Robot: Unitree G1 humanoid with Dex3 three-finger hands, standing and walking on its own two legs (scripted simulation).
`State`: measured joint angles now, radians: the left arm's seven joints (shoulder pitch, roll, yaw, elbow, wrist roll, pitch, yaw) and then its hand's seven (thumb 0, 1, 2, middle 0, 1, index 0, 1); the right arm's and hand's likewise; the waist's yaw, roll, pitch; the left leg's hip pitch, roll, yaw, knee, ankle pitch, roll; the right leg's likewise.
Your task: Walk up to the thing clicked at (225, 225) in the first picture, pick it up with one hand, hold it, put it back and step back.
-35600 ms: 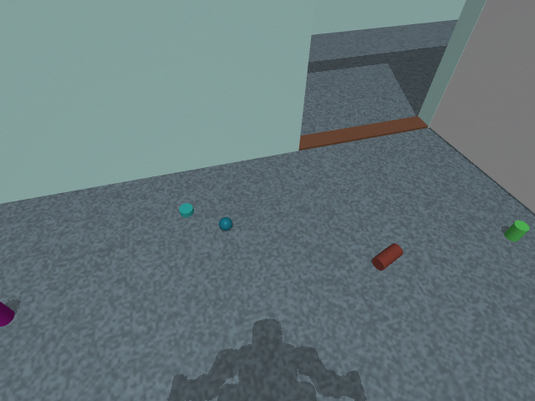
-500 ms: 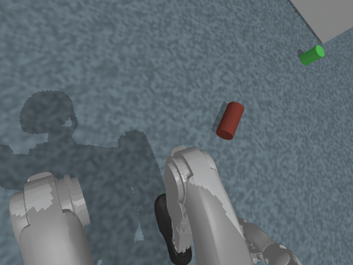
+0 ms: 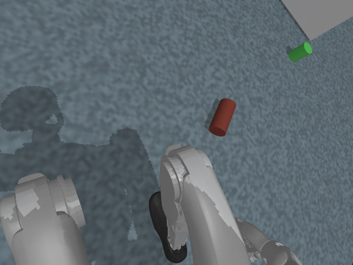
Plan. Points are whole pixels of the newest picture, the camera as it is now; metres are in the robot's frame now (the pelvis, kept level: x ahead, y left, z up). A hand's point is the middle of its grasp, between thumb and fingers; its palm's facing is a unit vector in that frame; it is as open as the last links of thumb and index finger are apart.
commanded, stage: rest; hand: left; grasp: from above
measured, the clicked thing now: out of the picture +0.38 +0.37 -0.25
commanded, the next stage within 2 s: open in 0.08 s
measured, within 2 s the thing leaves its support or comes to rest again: rests again in 0.24 s
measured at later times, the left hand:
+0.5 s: hand out of the picture +0.36 +0.37 -0.23, palm faces -0.44 -0.21 -0.87, open 11.0 cm
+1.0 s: hand out of the picture +0.36 +0.37 -0.23, palm faces -0.44 -0.19 -0.88, open 14.0 cm
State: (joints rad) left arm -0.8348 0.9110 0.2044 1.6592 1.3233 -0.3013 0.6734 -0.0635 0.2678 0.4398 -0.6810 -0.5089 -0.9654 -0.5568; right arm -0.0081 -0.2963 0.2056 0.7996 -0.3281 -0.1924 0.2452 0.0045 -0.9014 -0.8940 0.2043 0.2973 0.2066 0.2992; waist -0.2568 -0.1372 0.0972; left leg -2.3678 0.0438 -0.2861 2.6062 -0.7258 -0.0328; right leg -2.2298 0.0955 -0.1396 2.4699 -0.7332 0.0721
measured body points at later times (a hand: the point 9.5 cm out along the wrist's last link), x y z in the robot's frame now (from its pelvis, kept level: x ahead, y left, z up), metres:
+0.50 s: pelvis +0.00 +0.00 +0.00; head +0.24 +0.14 +0.35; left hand +0.38 +0.38 -0.18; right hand +0.11 -0.26 -0.08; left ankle +0.06 +0.14 -0.25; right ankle +0.10 -0.12 -0.25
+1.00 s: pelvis +0.00 +0.00 +0.00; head +0.24 +0.14 +0.36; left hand +0.38 +0.38 -0.18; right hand +0.11 -0.25 -0.07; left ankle +0.06 +0.14 -0.25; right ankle +0.10 -0.12 -0.25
